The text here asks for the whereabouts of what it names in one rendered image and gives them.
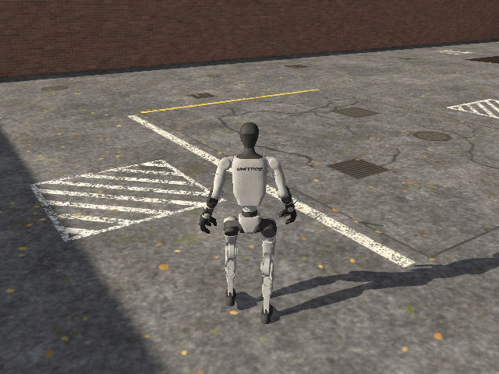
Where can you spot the robot right hand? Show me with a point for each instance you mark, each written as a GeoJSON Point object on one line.
{"type": "Point", "coordinates": [285, 213]}

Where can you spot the robot left hand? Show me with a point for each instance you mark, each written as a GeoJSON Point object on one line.
{"type": "Point", "coordinates": [207, 222]}

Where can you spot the left robot forearm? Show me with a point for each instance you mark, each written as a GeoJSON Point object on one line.
{"type": "Point", "coordinates": [209, 206]}

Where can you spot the robot left thigh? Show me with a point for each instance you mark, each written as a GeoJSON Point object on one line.
{"type": "Point", "coordinates": [231, 230]}

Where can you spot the right robot forearm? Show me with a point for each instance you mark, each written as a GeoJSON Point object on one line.
{"type": "Point", "coordinates": [288, 202]}

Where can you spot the robot head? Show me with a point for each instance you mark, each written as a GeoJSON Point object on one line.
{"type": "Point", "coordinates": [249, 134]}

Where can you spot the left robot upper arm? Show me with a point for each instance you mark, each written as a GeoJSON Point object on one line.
{"type": "Point", "coordinates": [219, 179]}

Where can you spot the right robot upper arm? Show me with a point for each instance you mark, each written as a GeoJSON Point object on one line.
{"type": "Point", "coordinates": [278, 175]}

